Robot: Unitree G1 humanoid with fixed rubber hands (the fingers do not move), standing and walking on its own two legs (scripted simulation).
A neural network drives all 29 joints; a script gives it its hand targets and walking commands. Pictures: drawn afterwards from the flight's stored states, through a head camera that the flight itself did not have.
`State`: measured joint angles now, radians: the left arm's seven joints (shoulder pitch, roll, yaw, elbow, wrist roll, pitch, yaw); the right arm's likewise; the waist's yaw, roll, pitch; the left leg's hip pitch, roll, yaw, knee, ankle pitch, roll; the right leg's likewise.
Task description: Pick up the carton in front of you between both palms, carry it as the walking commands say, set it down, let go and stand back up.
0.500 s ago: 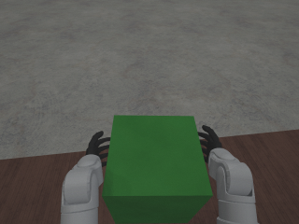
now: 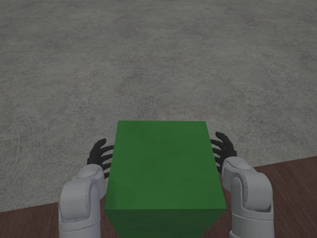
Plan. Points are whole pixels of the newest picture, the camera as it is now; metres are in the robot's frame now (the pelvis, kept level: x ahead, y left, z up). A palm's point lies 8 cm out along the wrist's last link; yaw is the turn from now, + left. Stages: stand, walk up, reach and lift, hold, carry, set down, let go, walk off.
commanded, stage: carry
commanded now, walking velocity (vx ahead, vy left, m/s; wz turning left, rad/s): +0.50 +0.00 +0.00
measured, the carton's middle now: (161, 183) +0.27 +0.00 +0.02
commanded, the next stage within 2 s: none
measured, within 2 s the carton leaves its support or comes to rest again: neither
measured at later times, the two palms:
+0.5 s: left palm (111, 70) +0.68 +0.16 +0.11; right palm (190, 64) +0.68 -0.14 +0.12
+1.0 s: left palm (123, 36) +1.02 +0.14 +0.10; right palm (181, 33) +1.03 -0.16 +0.10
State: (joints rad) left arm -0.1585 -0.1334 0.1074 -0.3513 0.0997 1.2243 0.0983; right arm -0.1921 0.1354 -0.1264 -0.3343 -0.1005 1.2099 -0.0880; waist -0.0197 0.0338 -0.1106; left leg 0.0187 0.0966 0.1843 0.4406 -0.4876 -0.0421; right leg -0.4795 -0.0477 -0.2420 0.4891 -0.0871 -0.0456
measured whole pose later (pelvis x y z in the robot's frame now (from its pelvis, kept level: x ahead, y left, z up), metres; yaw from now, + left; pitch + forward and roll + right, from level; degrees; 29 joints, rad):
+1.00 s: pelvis +0.67 +0.00 -0.04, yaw +1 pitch +4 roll +2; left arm -0.64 -0.04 0.23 -0.05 0.08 1.23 0.14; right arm -0.69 0.01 -0.21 0.03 -0.04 1.18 -0.12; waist -0.04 -0.02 -0.02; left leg -0.08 -0.04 0.13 0.81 -0.63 0.04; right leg -0.44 -0.01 -0.13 0.43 0.01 -0.09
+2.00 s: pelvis +1.34 +0.00 -0.03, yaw +24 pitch +6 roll +2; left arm -0.33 -0.15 0.21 -0.17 0.11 1.20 0.13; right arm -0.42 0.13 -0.21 -0.09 -0.11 1.18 -0.09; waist 0.05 -0.02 -0.06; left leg -0.44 -0.03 0.05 0.91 -0.42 0.01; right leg -0.32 -0.06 -0.12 0.37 -0.16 -0.02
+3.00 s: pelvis +1.95 +0.10 -0.06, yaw -7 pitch +4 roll +1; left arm -0.14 -0.13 0.10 -0.36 0.11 1.23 0.10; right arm -0.16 0.13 -0.10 -0.34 -0.12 1.19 -0.08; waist -0.01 -0.05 -0.14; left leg -0.47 0.04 0.18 0.48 -0.07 0.02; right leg -0.06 0.03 0.05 0.60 -0.46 -0.05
